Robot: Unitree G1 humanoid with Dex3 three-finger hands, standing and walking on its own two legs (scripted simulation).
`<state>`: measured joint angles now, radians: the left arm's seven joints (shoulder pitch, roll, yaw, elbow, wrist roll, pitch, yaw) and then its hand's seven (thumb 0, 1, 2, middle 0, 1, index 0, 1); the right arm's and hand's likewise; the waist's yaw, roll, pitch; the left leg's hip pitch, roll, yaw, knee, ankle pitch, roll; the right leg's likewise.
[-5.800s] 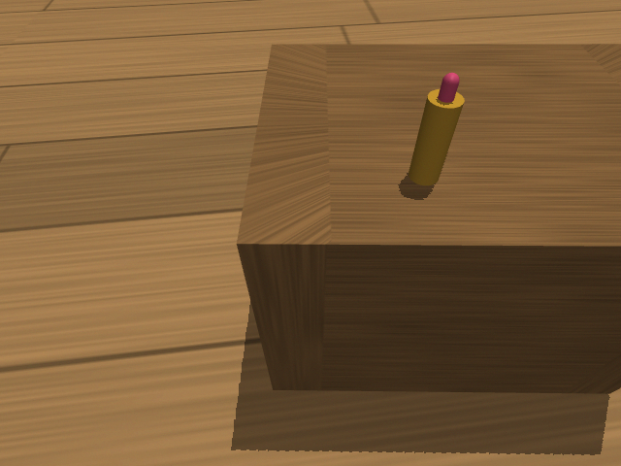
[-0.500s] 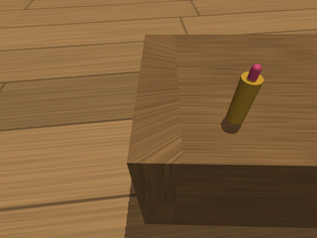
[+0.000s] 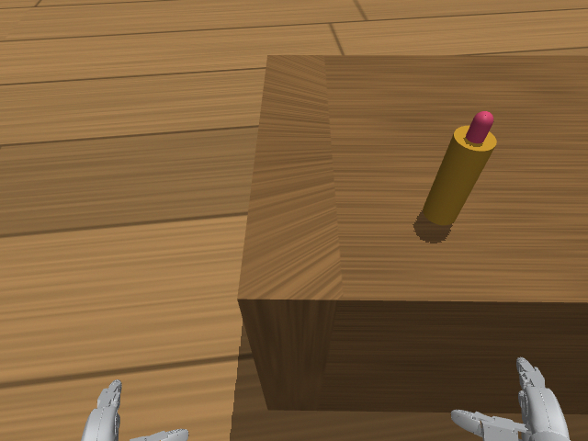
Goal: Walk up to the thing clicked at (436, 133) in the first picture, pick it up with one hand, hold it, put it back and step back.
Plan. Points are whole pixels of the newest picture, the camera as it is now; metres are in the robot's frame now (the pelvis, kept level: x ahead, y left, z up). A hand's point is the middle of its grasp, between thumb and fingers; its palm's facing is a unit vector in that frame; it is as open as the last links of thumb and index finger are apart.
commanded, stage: rise first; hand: right
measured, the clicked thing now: (459, 169) +0.49 -0.25 +0.08
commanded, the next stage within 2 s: go down in 1.46 s
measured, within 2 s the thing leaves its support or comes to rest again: neither
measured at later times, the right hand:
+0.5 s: hand (535, 381) +0.18 -0.27 +0.03, palm faces +0.33 +0.86 -0.39, open 17.5 cm
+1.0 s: hand (581, 377) +0.17 -0.27 +0.09, palm faces +0.38 +0.82 -0.42, open 17.6 cm
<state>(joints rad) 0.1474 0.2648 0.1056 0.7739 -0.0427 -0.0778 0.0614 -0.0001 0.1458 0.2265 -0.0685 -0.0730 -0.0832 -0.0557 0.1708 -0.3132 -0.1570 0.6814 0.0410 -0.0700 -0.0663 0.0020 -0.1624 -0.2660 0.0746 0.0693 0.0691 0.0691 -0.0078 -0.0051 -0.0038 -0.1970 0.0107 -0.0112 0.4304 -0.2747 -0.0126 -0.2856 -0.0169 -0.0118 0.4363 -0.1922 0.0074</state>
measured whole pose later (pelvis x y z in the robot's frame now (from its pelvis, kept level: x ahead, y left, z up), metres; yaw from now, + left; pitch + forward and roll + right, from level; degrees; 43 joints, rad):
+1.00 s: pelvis -0.01 +0.01 +0.00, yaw -1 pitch -4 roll +0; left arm 0.26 0.22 0.15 0.61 -0.03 -0.10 0.04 -0.02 -0.55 0.04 -0.06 -0.05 -0.05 -0.06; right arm 0.44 -0.33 -0.32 -0.09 0.05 -0.25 -0.03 -0.02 0.57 -0.02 0.06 0.05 0.06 0.05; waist -0.05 -0.04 0.05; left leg -0.06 0.02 0.01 0.40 -0.27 0.00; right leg -0.15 -0.01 0.01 0.38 -0.16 0.02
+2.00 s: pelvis -0.02 +0.01 +0.00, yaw -2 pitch -2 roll +0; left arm 0.17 0.22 0.12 0.72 -0.02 -0.10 0.11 -0.02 -0.52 0.02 -0.06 -0.06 -0.07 -0.04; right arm 0.09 -0.43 -0.51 0.21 0.16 -0.30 0.18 -0.01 0.48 -0.06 0.05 0.06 0.06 0.06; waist -0.03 -0.02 0.01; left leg -0.13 0.01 0.02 0.44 -0.28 -0.01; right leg -0.22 -0.01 0.02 0.43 -0.17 0.01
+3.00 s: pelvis -0.01 +0.00 -0.01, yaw -1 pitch +6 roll +1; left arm 0.25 0.28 -0.03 0.65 -0.01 -0.24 0.21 -0.02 -0.53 0.04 -0.06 -0.05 -0.06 -0.04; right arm -0.50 -0.83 -0.67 0.99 0.25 -0.08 0.61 -0.02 0.54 -0.06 0.04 0.06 0.05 0.06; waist 0.04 0.01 -0.05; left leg -0.34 0.00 0.01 0.53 -0.30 -0.01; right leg -0.46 -0.03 0.01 0.58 -0.24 0.00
